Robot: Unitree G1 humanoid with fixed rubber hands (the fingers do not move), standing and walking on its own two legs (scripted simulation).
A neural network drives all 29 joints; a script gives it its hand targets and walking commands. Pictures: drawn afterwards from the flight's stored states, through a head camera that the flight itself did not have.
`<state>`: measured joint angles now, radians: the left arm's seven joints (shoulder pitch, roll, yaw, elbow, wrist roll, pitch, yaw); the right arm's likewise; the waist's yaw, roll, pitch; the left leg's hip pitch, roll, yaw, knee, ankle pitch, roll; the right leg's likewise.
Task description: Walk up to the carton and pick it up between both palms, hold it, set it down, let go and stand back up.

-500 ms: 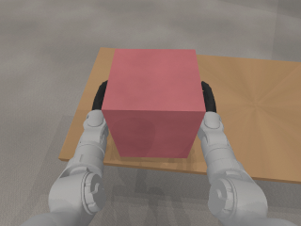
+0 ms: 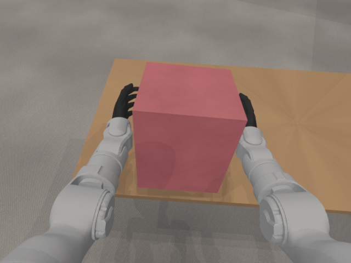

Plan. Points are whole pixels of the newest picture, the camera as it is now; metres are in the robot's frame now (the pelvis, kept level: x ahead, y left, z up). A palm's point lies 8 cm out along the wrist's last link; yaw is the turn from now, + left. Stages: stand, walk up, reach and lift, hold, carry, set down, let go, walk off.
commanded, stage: set down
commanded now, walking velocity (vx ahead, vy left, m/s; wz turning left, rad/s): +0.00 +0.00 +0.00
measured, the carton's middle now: (183, 129) +0.44 +0.02 +0.01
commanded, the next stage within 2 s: none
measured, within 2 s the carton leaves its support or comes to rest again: rests again in 0.24 s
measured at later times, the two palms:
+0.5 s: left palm (106, 114) +0.40 +0.18 +0.10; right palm (258, 115) +0.42 -0.14 +0.10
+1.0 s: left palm (98, 115) +0.39 +0.19 +0.12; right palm (257, 113) +0.41 -0.13 +0.12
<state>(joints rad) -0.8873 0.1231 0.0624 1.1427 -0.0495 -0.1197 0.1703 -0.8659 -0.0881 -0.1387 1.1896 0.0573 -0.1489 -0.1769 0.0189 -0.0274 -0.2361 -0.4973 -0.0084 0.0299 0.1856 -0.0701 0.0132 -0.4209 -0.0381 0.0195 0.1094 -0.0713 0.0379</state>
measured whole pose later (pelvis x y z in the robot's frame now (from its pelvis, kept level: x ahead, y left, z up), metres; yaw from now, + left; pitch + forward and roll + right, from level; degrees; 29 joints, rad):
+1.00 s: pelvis -0.04 -0.01 +0.01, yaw +0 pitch +11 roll +0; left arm -0.91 0.21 0.04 1.02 -0.13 0.13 0.13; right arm -0.96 -0.15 -0.07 1.07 0.15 0.14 -0.15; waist 0.06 -0.02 -0.14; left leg -0.33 0.00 0.03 0.15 -0.03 0.01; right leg -0.28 -0.03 0.03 0.14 -0.06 0.03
